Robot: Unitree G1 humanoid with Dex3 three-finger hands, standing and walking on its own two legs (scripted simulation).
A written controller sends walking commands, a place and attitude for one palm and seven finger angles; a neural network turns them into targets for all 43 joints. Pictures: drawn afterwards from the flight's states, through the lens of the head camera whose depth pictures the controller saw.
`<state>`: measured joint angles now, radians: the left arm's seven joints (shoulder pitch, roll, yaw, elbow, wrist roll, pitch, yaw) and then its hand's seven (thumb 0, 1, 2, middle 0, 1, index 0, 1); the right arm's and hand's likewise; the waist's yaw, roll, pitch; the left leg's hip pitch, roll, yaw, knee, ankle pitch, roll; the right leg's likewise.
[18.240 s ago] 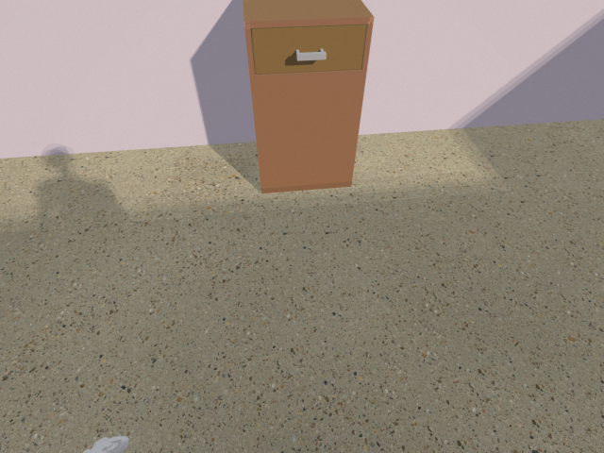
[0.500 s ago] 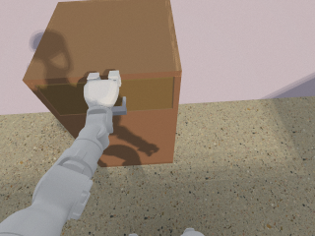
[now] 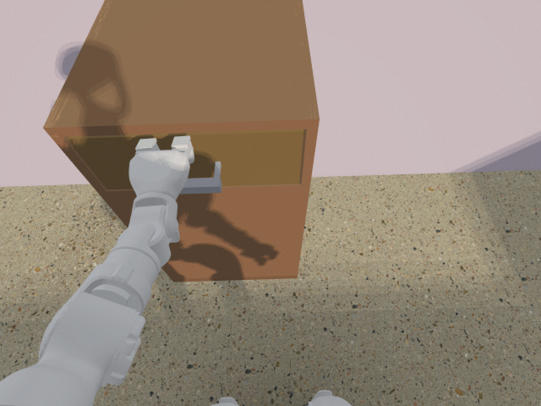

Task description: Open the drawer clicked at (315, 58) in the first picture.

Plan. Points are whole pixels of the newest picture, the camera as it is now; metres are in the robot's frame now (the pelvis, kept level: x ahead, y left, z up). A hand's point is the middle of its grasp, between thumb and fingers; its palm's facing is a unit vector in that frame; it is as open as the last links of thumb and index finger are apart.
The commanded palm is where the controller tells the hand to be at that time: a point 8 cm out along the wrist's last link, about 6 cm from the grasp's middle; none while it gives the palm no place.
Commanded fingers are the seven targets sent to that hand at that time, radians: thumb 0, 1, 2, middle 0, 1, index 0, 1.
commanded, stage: lower the fingers behind the handle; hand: left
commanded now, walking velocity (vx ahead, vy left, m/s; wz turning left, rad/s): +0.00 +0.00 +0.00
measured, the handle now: (193, 176) +0.52 +0.14 -0.04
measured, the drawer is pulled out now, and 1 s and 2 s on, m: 0.00 0.00 0.00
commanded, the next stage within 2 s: close the thumb around the handle in 1.42 s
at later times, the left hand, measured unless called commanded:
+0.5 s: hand (182, 197) +0.46 +0.15 -0.03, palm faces -0.06 -0.03 -1.00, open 13.8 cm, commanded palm +0.45 +0.15 +0.02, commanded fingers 0.00 -0.50 0.30 -0.30 -1.20 -0.30 -1.20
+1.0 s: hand (192, 202) +0.47 +0.14 -0.06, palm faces -0.04 -0.02 -1.00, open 13.8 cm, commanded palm +0.45 +0.14 -0.02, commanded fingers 0.00 -0.50 0.30 -0.30 -1.20 -0.30 -1.20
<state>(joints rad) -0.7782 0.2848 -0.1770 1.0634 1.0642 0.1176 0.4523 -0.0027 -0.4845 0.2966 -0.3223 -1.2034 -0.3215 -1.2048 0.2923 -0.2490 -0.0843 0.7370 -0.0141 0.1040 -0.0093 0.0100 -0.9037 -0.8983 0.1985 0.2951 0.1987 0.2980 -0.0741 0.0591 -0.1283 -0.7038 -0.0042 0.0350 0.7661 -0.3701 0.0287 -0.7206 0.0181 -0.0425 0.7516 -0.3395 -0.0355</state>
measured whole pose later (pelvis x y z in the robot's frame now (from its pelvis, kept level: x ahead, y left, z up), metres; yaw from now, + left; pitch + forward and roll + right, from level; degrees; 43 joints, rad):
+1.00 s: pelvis -0.01 +0.01 -0.04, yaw -1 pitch +25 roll -1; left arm -0.84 0.28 -0.12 1.14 1.12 0.07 0.53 0.00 -0.48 0.30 -0.32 -1.21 -0.32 -1.21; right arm 0.31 -0.22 -0.06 0.73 -0.05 0.07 0.01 0.01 -0.90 -0.90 0.20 0.30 0.20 0.30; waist -0.13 0.07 -0.18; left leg -0.99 0.01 0.04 1.01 -0.46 0.04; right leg -1.00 0.02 -0.04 0.97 -0.42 -0.03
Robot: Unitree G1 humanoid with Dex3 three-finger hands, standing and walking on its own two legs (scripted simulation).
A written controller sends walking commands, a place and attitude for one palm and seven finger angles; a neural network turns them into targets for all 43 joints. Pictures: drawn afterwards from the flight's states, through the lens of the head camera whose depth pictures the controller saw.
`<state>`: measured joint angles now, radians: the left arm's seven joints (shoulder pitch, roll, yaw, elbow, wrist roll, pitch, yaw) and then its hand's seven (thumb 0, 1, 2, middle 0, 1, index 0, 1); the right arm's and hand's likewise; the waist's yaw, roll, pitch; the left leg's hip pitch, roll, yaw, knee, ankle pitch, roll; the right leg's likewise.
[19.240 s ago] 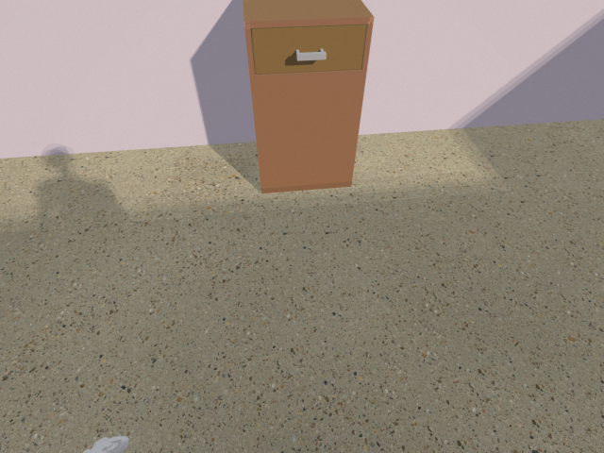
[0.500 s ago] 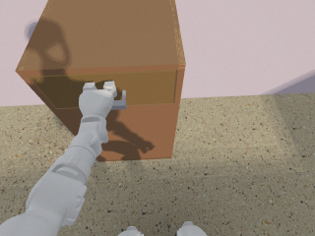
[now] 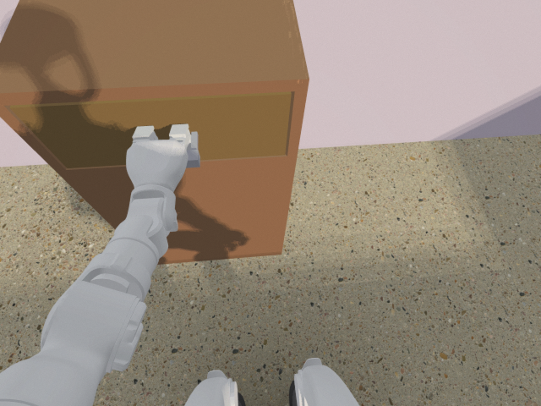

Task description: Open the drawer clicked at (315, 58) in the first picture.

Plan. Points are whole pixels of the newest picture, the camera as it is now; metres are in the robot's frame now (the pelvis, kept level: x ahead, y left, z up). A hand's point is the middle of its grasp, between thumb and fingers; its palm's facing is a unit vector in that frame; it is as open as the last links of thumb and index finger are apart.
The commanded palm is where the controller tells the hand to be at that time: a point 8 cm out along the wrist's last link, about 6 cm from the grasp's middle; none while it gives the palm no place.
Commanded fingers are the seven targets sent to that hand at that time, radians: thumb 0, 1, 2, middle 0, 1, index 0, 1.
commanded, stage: lower the fingers behind the handle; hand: left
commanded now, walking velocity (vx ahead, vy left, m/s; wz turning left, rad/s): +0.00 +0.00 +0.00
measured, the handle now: (166, 150) +0.53 +0.14 +0.00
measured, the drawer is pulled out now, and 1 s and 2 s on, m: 0.00 0.00 0.06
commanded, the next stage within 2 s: close the thumb around the handle in 0.42 s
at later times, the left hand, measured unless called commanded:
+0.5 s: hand (169, 183) +0.47 +0.14 -0.03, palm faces -0.04 -0.02 -1.00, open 13.8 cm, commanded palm +0.46 +0.14 +0.02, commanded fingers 0.00 -0.50 0.30 -0.30 -1.20 -0.30 -1.20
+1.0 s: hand (169, 181) +0.48 +0.14 -0.03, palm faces -0.05 -0.04 -1.00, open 7.8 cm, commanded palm +0.46 +0.14 +0.02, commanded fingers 0.00 0.90 0.90 -0.40 -1.35 -0.40 -1.35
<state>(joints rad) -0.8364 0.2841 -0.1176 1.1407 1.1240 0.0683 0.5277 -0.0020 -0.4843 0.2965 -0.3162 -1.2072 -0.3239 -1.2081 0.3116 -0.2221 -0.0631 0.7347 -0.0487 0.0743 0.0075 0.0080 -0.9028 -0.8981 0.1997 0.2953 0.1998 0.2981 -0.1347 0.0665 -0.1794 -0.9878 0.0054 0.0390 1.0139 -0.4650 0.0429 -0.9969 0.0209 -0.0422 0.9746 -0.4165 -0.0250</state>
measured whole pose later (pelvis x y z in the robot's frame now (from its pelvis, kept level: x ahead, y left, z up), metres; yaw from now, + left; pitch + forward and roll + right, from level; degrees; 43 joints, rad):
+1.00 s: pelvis +0.01 -0.01 +0.00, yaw +0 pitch +25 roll -1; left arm -0.80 0.29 -0.10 1.10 1.11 0.05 0.51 0.00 0.37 0.67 -0.37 -1.30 -0.38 -1.30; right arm 0.31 -0.22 -0.06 0.73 -0.04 0.08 0.00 0.01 -0.90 -0.90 0.20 0.30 0.20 0.30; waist -0.12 0.07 -0.18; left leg -0.98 0.01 0.04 1.01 -0.47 0.03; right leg -0.99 0.03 -0.04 0.98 -0.43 -0.03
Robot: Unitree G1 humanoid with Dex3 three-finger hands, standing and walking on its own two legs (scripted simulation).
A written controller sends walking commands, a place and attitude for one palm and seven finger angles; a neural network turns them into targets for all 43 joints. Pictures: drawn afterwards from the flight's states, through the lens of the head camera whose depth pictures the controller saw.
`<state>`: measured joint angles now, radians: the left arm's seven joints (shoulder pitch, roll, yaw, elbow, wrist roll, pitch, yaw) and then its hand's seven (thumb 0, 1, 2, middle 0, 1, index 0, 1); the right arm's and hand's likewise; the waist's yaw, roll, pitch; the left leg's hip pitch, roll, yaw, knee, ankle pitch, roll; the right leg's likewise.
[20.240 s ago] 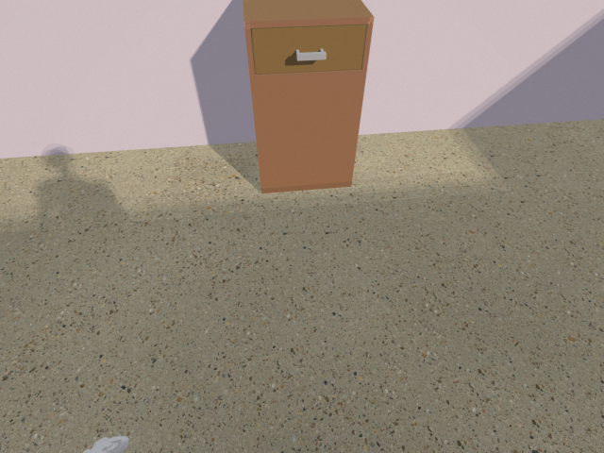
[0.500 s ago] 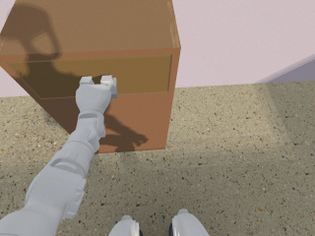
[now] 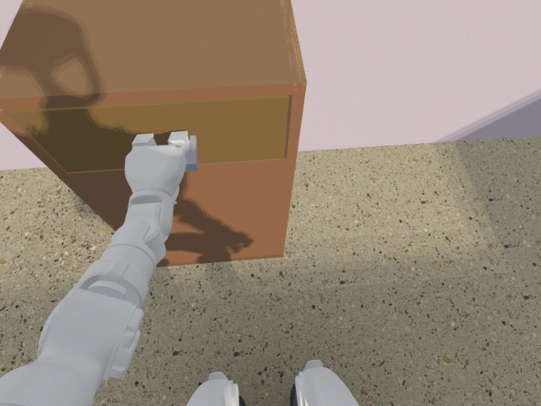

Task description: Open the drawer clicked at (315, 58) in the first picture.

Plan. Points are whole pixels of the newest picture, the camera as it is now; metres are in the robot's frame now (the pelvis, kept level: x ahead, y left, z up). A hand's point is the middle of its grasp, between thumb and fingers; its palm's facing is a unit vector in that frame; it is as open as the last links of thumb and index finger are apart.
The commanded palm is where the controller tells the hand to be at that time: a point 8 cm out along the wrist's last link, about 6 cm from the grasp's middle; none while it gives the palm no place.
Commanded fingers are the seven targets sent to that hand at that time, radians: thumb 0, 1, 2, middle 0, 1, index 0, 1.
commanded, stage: close the thumb around the handle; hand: left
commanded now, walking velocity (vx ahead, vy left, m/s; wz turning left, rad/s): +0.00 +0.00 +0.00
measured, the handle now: (165, 153) +0.52 +0.15 +0.00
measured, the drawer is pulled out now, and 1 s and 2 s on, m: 0.00 0.06 0.18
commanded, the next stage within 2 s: pull the drawer open in 0.22 s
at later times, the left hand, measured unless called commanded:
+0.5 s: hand (166, 188) +0.46 +0.15 -0.03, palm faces -0.05 -0.05 -1.00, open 5.4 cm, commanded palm +0.43 +0.15 +0.02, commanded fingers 0.00 0.90 0.90 -0.40 -1.35 -0.40 -1.35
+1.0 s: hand (164, 220) +0.41 +0.15 -0.03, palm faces -0.03 -0.07 -1.00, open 5.3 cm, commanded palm +0.37 +0.16 +0.02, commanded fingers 0.00 0.90 0.90 -0.40 -1.35 -0.40 -1.35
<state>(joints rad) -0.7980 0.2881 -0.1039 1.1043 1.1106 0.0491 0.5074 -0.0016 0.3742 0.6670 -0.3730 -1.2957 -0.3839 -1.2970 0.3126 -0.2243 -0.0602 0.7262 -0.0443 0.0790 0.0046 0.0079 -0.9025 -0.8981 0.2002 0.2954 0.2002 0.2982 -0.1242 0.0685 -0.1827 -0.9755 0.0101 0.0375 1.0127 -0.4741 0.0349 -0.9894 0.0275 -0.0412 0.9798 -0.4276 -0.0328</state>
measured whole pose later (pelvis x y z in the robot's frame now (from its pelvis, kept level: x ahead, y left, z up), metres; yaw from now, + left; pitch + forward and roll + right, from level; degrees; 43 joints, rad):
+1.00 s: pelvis +0.01 +0.01 +0.02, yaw -1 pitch +20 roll -1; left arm -0.48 0.19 -0.18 0.86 1.13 0.08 0.56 0.00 0.75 0.82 -0.33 -1.35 -0.42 -1.35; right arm 0.24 -0.21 -0.07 0.67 -0.03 0.13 0.01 0.01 -0.90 -0.90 0.20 0.30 0.20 0.30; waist -0.05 0.05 -0.19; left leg -0.81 0.01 0.06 0.92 -0.47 0.04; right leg -0.83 0.03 -0.02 0.89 -0.42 -0.02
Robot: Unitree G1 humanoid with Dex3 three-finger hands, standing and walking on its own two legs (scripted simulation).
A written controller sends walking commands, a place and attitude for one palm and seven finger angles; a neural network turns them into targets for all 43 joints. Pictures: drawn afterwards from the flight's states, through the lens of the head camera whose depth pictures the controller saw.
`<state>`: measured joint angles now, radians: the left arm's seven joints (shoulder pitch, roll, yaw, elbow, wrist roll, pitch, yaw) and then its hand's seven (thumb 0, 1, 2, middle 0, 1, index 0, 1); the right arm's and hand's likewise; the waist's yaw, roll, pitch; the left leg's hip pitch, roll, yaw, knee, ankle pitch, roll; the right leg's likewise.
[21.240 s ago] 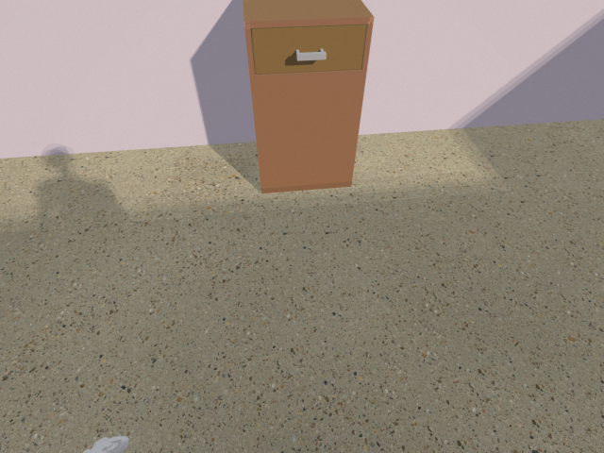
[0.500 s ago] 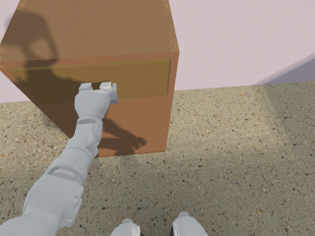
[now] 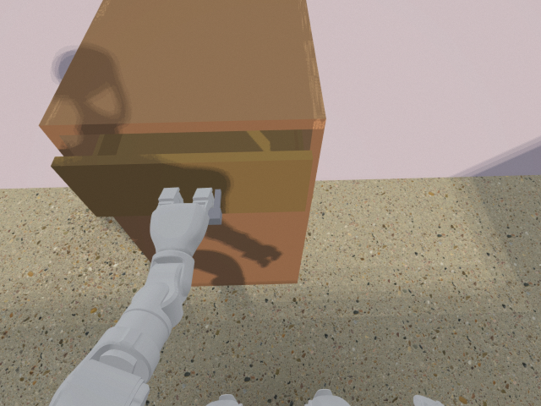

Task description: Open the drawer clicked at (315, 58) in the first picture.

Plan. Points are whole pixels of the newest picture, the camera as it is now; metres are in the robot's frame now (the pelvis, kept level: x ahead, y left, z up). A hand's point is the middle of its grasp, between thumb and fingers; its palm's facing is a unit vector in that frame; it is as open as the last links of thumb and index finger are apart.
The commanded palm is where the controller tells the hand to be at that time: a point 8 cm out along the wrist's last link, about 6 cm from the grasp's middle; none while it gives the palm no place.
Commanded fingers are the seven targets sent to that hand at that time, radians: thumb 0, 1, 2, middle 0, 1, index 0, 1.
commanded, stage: pull the drawer open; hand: left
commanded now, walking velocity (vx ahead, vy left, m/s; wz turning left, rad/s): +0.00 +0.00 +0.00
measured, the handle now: (190, 206) +0.44 +0.15 -0.02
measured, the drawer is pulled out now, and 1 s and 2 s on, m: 0.06 0.18 0.30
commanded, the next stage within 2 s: none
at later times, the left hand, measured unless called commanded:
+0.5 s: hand (186, 278) +0.32 +0.14 -0.05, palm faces -0.03 -0.07 -1.00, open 5.4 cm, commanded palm +0.29 +0.15 +0.01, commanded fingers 0.00 0.90 0.90 -0.40 -1.35 -0.40 -1.35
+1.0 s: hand (183, 306) +0.27 +0.14 -0.04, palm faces -0.02 -0.08 -1.00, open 5.4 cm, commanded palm +0.24 +0.15 +0.01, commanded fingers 0.00 0.90 0.90 -0.40 -1.35 -0.40 -1.35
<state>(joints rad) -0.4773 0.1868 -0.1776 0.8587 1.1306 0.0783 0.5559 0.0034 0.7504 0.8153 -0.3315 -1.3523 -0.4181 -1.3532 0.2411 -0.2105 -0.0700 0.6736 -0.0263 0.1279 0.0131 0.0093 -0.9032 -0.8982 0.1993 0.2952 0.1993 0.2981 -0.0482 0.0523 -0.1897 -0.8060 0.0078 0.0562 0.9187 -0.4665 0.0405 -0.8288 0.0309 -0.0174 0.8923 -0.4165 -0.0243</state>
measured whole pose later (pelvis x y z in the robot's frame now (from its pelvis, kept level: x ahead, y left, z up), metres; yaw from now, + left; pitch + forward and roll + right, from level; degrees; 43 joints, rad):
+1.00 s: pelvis -0.01 -0.02 +0.00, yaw +1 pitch +15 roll +1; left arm -0.04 0.19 -0.26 0.46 1.15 0.09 0.55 0.02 0.73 0.84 -0.32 -1.35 -0.42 -1.35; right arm 0.16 -0.21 -0.04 0.63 -0.02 0.11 0.00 0.01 -0.90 -0.90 0.20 0.30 0.20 0.30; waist 0.01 0.04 -0.16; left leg -0.71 0.00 0.04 0.91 -0.46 0.01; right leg -0.75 0.03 -0.03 0.93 -0.43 -0.05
